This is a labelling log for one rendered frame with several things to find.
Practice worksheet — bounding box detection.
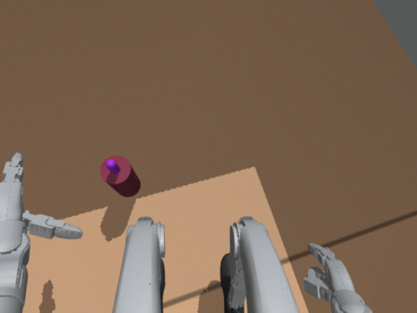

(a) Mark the right robot foot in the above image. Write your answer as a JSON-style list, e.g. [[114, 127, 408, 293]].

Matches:
[[220, 253, 244, 313]]

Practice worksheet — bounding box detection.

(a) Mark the left robot hand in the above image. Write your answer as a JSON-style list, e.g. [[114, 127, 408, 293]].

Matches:
[[0, 153, 83, 239]]

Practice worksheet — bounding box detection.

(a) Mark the bottle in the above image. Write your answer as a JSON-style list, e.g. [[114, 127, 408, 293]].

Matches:
[[100, 156, 141, 197]]

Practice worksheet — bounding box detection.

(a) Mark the right robot arm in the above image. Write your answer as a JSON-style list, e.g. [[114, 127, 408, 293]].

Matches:
[[331, 289, 372, 313]]

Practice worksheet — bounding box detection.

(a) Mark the right robot hand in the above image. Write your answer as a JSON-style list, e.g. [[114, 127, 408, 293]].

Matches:
[[304, 243, 355, 304]]

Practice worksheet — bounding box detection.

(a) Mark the left robot arm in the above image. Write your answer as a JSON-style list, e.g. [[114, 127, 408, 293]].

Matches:
[[0, 220, 31, 313]]

